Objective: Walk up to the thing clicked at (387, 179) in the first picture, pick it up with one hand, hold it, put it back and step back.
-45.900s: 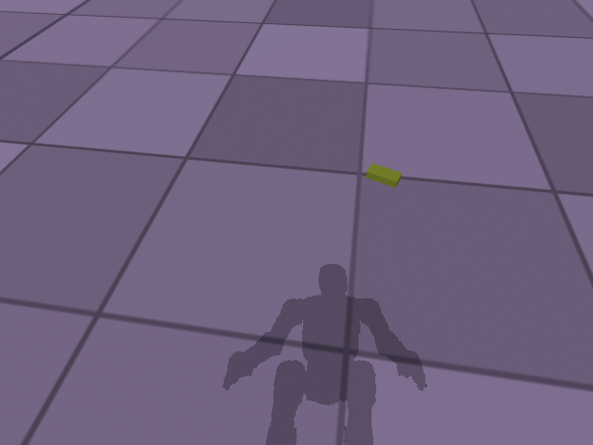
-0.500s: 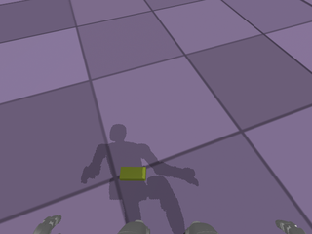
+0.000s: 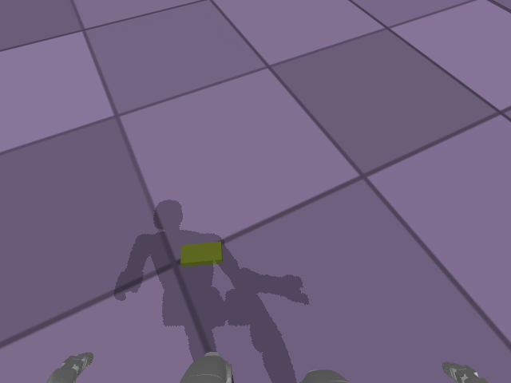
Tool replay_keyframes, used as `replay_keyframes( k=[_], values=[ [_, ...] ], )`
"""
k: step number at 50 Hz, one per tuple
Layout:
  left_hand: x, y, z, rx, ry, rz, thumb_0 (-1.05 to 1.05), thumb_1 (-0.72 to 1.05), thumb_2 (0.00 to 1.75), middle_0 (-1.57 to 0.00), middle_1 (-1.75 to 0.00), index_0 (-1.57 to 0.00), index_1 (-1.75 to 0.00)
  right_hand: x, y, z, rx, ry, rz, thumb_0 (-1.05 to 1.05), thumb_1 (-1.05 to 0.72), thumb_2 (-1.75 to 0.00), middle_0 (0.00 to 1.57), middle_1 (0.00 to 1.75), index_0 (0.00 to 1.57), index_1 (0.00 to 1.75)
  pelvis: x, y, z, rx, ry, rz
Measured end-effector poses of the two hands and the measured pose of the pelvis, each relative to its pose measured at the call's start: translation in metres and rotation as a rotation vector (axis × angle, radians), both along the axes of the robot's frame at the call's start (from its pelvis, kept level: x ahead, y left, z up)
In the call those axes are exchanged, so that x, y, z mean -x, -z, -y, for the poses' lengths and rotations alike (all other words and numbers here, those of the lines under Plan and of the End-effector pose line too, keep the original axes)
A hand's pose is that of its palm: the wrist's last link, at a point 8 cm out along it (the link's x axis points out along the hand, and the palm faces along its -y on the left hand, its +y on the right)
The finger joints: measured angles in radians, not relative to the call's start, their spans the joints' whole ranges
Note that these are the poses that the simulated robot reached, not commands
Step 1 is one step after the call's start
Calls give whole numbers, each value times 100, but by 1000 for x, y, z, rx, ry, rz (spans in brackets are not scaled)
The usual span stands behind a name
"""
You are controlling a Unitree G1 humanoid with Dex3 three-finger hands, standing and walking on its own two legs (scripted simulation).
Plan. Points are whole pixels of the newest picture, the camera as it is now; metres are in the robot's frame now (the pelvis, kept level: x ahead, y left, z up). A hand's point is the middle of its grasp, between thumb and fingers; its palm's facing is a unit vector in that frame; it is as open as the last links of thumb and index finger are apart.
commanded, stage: step back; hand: left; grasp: from above
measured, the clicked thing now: (201, 253) +0.59 +0.23 -0.73
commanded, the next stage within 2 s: none
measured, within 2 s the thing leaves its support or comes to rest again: neither
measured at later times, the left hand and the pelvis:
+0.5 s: hand out of the picture -0.04 +0.27 -0.14, palm faces +0.07 -0.93 -0.37, open 7.4 cm; pelvis -0.14 -0.01 +0.01, yaw +3 degrees
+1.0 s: hand out of the picture -0.22 +0.22 -0.12, palm faces +0.05 -0.90 -0.44, open 7.4 cm; pelvis -0.31 -0.06 +0.01, yaw +4 degrees
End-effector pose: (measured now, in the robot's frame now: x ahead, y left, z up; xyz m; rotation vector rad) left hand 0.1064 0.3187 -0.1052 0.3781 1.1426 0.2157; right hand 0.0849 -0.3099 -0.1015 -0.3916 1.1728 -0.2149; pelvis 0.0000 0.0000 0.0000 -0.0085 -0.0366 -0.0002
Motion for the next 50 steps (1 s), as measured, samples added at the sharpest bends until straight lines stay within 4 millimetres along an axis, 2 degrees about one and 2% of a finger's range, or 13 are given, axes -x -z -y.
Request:
replay_keyframes(
  k=[3,8,13,18,23,28,32,36,38,42,46,50],
  values=[
    [24,-4,14,-5,0,0,0,91,90,-20,-30,-20,-30,8,8,12,-13,14,17,1,-90,-90,21,30,21,30,18,2,9,27,-11,17],
    [60,-20,25,2,-22,4,0,90,90,-20,-30,-20,-30,27,0,18,-24,19,26,1,-90,-90,20,30,21,30,41,-10,11,-23,-12,8],
    [77,-23,21,-7,-32,62,0,90,90,-21,-30,-20,-30,58,-2,17,-5,-27,-16,1,-90,-90,20,30,21,30,69,-11,10,-23,-47,-6],
    [102,-8,7,14,-46,105,0,90,90,-20,-30,-20,-30,91,-2,7,26,-67,-45,1,-90,-90,20,30,21,30,104,0,3,-32,-79,6],
    [142,-5,5,26,-79,52,0,90,90,-20,-30,-20,-30,120,-18,-2,13,-75,-27,1,-90,-90,20,30,21,30,132,-11,6,3,-70,12],
    [190,-5,11,27,-78,-1,0,90,90,-20,-30,-20,-30,135,-27,4,17,-72,32,1,-90,-90,21,30,21,30,162,-15,14,14,-37,4],
    [227,-2,21,14,-63,-51,0,90,90,-20,-30,-20,-30,148,-25,16,12,-77,92,1,-90,-90,21,30,21,30,190,-11,25,10,-7,2],
    [263,0,37,-11,-49,-63,0,91,90,-20,-30,-20,-30,168,-10,38,-5,-71,126,1,-90,-90,21,30,21,30,222,1,42,7,16,6],
    [284,-4,48,-10,-52,-68,0,91,90,-20,-30,-20,-30,183,-3,47,-14,-51,121,1,-90,-90,21,30,21,30,237,1,48,28,-3,18],
    [318,-18,61,-13,-67,-66,0,90,90,-20,-30,-20,-30,220,-3,55,-30,-25,78,1,-90,-90,20,30,21,30,259,-9,54,-29,-4,12],
    [332,-27,62,-34,-66,-29,0,90,90,-21,-30,-21,-30,262,0,60,-26,-35,23,1,-90,-90,20,30,21,30,284,-12,56,-40,-33,2],
    [341,-27,55,-49,-64,42,0,90,90,-21,-30,-21,-30,300,6,57,-13,-62,-48,1,-90,-90,20,30,20,30,313,-8,55,-31,-75,-3]
  ],
)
